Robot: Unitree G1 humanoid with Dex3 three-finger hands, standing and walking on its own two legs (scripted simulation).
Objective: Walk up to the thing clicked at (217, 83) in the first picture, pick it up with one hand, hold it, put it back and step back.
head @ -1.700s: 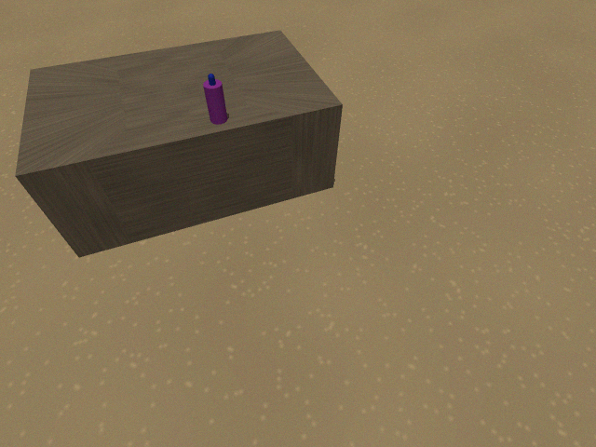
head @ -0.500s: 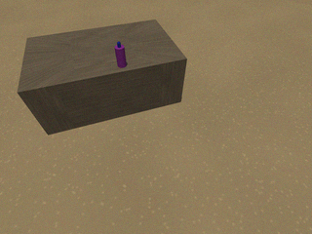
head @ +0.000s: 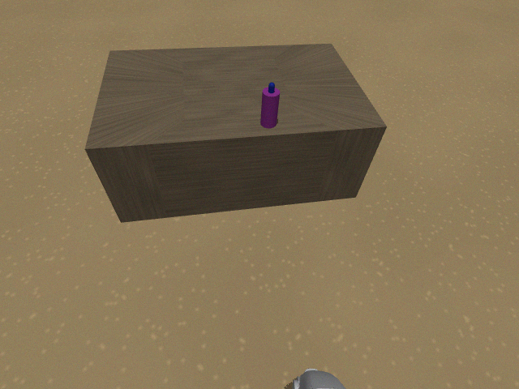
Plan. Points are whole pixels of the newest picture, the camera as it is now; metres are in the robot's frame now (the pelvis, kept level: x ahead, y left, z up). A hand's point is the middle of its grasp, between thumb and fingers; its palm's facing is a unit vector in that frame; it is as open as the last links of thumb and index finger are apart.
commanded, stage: walk up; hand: right
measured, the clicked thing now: (270, 104) +1.09 -0.09 -0.23
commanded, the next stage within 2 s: none
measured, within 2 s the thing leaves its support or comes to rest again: neither
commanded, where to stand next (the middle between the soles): +0.68 +0.11 m, yaw +7 degrees
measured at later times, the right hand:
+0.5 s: hand (365, 263) +0.38 -0.24 -0.13, palm faces -0.24 +0.90 -0.37, open 7.4 cm
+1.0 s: hand (343, 230) +0.48 -0.22 -0.16, palm faces -0.15 +0.92 -0.36, open 7.4 cm
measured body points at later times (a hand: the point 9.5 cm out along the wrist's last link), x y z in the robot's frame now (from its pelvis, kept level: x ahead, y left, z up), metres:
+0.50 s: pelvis +0.22 +0.02 +0.00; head +0.24 +0.02 +0.44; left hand +0.18 +0.35 -0.11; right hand +0.39 -0.28 -0.10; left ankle +0.31 +0.16 -0.72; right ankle +0.18 -0.13 -0.74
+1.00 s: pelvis +0.41 +0.05 -0.01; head +0.42 +0.04 +0.43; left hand +0.44 +0.39 -0.11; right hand +0.48 -0.26 -0.13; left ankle +0.33 +0.16 -0.73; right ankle +0.51 -0.06 -0.74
